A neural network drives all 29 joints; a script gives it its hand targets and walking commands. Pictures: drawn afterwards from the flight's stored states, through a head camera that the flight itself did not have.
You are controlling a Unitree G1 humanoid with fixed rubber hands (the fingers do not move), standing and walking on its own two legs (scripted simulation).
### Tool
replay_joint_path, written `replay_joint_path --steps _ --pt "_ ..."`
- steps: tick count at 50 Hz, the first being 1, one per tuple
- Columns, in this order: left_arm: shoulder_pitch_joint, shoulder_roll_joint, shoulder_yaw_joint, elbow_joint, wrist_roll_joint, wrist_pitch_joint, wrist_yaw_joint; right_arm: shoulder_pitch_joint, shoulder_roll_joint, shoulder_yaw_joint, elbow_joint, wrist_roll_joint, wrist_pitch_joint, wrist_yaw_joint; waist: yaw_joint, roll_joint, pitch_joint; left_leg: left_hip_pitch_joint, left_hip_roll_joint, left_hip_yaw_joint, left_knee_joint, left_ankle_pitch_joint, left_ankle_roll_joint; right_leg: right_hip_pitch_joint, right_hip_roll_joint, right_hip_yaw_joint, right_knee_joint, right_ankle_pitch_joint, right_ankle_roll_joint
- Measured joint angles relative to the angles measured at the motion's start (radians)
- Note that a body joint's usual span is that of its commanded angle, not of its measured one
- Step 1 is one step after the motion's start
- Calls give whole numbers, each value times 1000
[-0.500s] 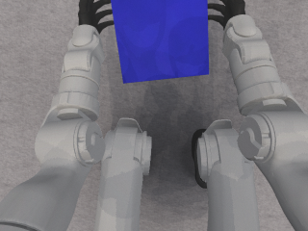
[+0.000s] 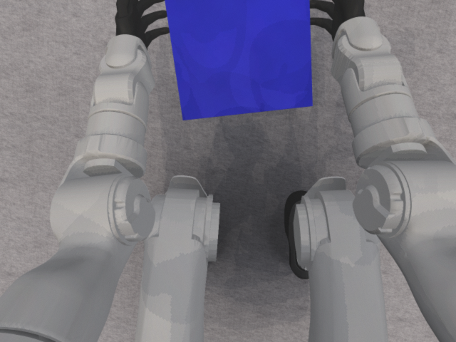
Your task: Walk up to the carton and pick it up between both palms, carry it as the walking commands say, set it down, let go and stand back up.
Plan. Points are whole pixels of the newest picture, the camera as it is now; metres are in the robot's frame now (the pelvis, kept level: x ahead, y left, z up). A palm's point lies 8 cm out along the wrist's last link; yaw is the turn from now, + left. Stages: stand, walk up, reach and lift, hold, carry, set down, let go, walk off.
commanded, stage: set down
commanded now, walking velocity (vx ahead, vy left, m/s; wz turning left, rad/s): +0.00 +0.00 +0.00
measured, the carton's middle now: (239, 47) +0.52 +0.02 -0.27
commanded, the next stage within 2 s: none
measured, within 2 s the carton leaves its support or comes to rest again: neither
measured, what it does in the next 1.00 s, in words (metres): stands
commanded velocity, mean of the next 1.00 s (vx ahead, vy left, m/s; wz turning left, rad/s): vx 0.00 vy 0.00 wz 0.00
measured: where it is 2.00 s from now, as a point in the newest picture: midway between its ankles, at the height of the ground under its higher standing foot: (248, 248)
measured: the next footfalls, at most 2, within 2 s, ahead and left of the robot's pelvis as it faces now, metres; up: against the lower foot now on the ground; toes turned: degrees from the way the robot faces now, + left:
none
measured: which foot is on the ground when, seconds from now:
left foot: down 0.00-1.00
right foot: down 0.00-1.00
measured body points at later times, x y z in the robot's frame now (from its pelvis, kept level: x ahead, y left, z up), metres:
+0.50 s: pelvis -0.01 +0.00 +0.00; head +0.36 +0.00 +0.25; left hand +0.52 +0.18 -0.20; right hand +0.53 -0.15 -0.20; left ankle +0.09 +0.12 -0.33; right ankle +0.10 -0.13 -0.33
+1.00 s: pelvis -0.01 +0.00 +0.01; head +0.34 +0.01 +0.28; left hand +0.53 +0.20 -0.14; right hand +0.55 -0.15 -0.14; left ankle +0.09 +0.12 -0.33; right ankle +0.10 -0.13 -0.33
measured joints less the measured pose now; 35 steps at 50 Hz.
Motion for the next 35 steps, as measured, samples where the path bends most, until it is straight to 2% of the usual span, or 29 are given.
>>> replay_joint_path --steps 19,27,31,35 --pt "-38 25 -55 90 -39 -75 -5 -29 -34 35 73 47 -76 -19 7 7 47 14 7 0 13 6 0 17 -5 -5 12 3 1" --pt "-28 85 -189 151 -178 -122 36 8 -115 159 100 201 -117 -61 6 4 68 14 19 3 4 20 4 17 -15 -12 5 17 -8" --pt "-42 124 -241 165 -246 -129 37 6 -152 221 101 270 -121 -61 6 1 85 13 29 8 7 30 9 14 -24 -18 9 26 -16" --pt "-63 148 -270 183 -282 -130 31 -12 -167 253 111 303 -122 -60 7 -1 92 9 39 12 12 39 12 9 -31 -22 17 33 -24"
